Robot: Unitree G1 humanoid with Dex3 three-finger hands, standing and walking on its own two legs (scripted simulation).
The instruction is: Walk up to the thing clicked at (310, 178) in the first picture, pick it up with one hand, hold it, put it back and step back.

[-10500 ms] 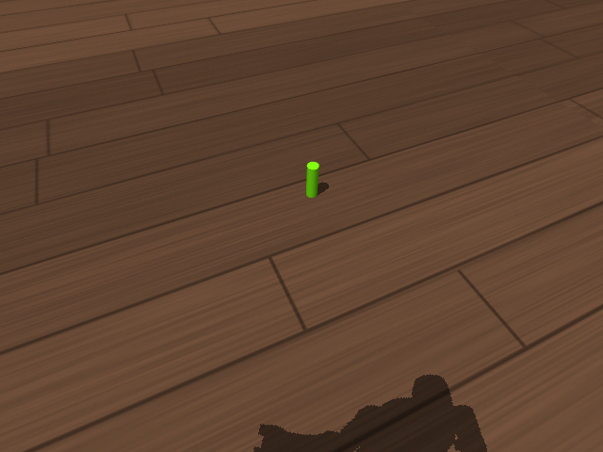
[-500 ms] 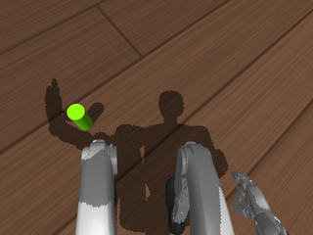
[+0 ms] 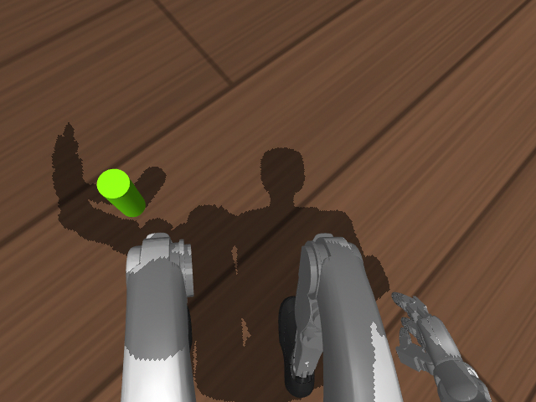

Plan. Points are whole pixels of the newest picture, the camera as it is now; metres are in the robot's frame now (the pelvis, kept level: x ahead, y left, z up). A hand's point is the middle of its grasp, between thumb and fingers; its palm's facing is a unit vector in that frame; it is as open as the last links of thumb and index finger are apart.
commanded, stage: approach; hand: left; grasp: from the side
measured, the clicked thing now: (124, 195) +0.42 +0.26 -0.29
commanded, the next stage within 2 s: close in in 0.42 s
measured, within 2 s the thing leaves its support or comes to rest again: neither
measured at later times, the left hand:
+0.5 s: hand (45, 207) +0.37 +0.36 -0.20, palm faces +0.15 -0.99 +0.03, open 17.7 cm
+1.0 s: hand (109, 213) +0.38 +0.27 -0.26, palm faces +0.13 -0.99 +0.02, open 17.7 cm
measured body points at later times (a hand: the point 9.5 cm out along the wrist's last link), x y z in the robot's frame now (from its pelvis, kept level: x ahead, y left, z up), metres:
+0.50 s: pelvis -0.01 +0.01 -0.08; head +0.22 +0.14 +0.28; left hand +0.36 +0.41 -0.20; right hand +0.18 -0.26 -0.14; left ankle +0.09 +0.13 -0.35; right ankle +0.10 -0.13 -0.35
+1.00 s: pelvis -0.02 +0.01 -0.10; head +0.20 +0.16 +0.26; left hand +0.37 +0.33 -0.25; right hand +0.16 -0.25 -0.14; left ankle +0.09 +0.13 -0.35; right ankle +0.10 -0.13 -0.35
